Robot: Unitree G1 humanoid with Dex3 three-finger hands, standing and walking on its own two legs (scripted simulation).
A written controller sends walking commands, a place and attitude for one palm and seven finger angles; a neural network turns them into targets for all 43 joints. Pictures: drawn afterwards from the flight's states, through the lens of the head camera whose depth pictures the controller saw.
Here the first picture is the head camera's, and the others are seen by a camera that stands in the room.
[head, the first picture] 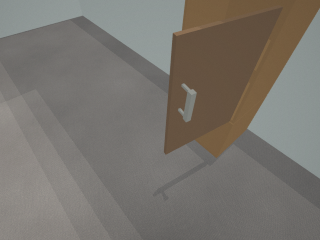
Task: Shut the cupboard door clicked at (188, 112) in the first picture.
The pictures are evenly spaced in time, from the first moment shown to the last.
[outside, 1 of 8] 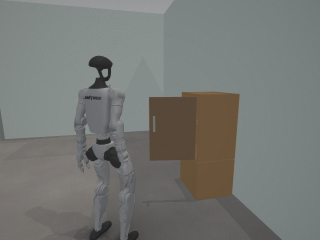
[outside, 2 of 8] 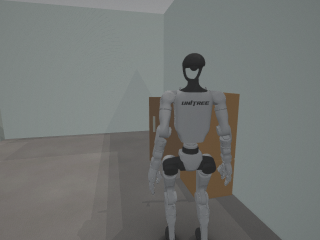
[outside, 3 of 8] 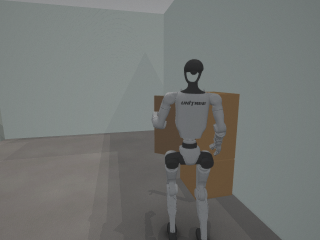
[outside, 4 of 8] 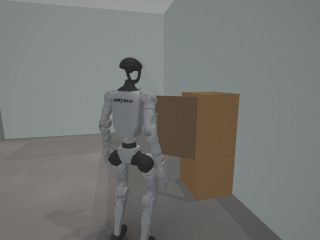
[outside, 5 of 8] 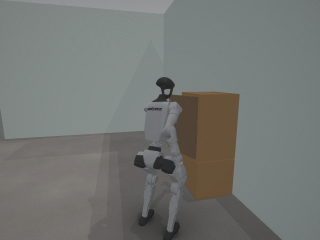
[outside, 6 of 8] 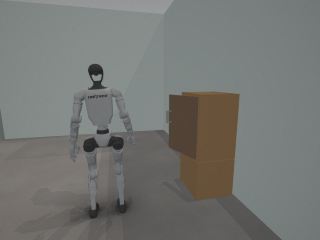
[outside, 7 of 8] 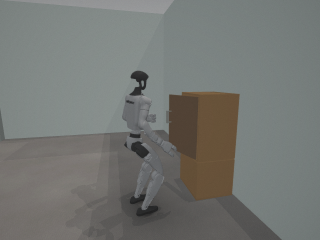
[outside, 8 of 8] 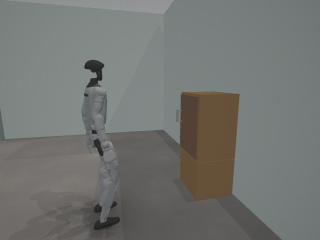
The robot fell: no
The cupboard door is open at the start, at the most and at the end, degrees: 79 79 0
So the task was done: yes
